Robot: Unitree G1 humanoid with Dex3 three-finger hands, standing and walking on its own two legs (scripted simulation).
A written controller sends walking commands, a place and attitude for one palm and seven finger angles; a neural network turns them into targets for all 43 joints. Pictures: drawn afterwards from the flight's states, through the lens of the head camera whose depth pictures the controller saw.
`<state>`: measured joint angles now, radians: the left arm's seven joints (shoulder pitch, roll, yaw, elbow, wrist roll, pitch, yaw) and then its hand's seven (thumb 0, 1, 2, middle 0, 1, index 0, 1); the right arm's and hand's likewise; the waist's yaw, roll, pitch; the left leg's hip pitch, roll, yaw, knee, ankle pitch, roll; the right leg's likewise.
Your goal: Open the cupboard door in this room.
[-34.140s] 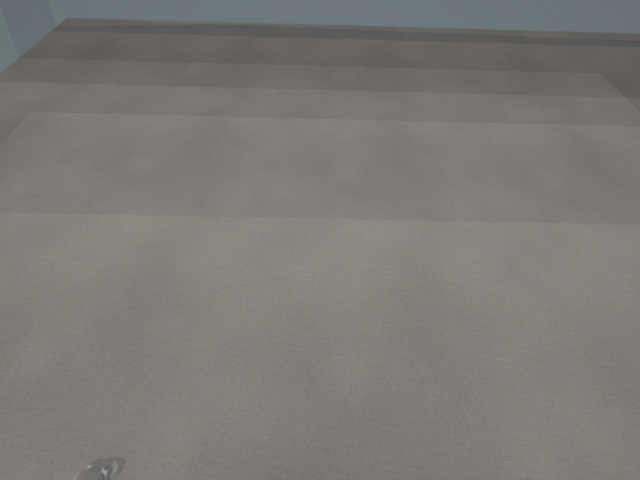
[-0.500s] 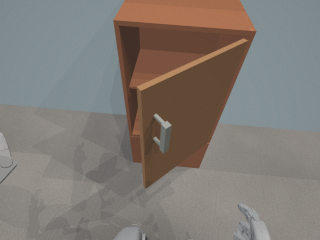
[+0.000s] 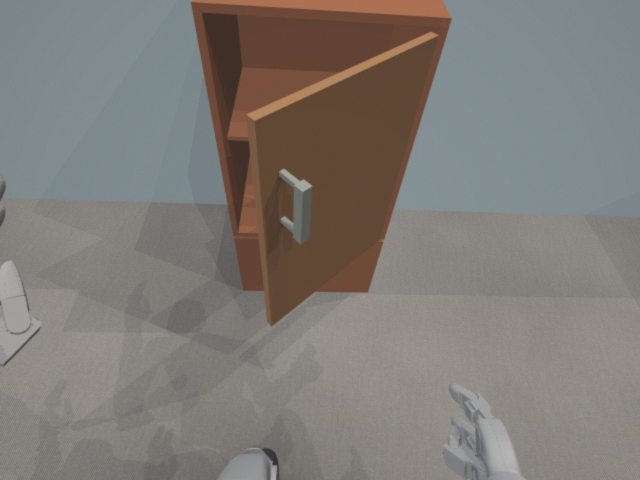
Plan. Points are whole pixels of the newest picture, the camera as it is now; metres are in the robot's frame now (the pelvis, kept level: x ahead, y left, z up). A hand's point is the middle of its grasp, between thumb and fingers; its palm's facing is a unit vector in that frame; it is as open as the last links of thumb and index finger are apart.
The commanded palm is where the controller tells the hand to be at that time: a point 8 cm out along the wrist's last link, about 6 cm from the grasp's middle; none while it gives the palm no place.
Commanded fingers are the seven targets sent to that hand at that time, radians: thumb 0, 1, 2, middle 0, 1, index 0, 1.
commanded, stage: stop stepping back and stand still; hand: left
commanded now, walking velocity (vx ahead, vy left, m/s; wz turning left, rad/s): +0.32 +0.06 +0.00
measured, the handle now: (294, 207) +0.52 +0.08 +0.00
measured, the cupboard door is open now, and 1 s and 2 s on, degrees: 43 43 43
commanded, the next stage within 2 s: let the arm hang, fingers relaxed in 0.60 s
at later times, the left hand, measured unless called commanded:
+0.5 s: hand (18, 360) +0.18 +0.26 +0.17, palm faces +0.42 -0.80 -0.42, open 7.4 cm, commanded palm +0.13 +0.29 +0.19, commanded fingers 0.00 0.90 0.90 -0.20 -0.30 -0.20 -0.30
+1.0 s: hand out of the picture -0.02 +0.17 -0.17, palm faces -0.03 -0.99 -0.16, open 7.3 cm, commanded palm none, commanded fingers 0.00 0.90 0.90 -0.20 -0.30 -0.20 -0.30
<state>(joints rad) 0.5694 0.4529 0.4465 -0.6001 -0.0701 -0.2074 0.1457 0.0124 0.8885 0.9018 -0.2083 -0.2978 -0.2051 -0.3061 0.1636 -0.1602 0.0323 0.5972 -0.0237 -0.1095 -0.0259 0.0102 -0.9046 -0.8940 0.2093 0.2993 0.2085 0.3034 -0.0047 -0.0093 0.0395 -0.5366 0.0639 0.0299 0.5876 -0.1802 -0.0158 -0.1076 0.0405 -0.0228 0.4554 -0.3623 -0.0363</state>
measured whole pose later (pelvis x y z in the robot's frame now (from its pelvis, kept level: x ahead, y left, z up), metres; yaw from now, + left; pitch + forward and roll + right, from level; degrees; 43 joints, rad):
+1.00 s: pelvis -0.06 +0.00 +0.00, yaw -1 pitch -2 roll -1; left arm 0.29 0.18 0.00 0.93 0.02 0.07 0.01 0.01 0.92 0.90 -0.20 -0.29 -0.19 -0.30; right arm 0.19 -0.23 0.01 0.96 -0.03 0.03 0.00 0.01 -0.91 -0.89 0.20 0.30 0.20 0.30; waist -0.03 -0.02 0.04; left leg -0.35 -0.02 -0.02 0.53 -0.14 0.03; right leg -0.18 0.02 -0.02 0.54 -0.32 -0.01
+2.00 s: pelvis -0.03 -0.01 +0.01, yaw +0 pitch -2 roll +0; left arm 0.32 0.12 0.02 1.15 0.00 0.00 0.04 0.00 0.91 0.90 -0.20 -0.30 -0.19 -0.30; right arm 0.28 -0.12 -0.01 1.14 -0.02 0.02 -0.03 0.00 -0.91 -0.89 0.20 0.30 0.20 0.30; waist -0.01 0.00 0.06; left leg -0.27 -0.02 -0.03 0.45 -0.15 0.01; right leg -0.09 0.02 -0.02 0.45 -0.32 -0.03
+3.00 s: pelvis -0.04 -0.05 +0.00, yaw -14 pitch +0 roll +2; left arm 0.24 0.20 0.10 0.98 0.02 0.03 0.00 0.00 0.91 0.90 -0.20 -0.30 -0.19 -0.30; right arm 0.19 -0.20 -0.07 0.99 -0.03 0.06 -0.03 0.00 -0.91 -0.89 0.20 0.30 0.20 0.30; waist 0.02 0.03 0.10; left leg -0.41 0.08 0.09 0.83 -0.44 -0.04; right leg -0.27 0.04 0.00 0.67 -0.39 -0.07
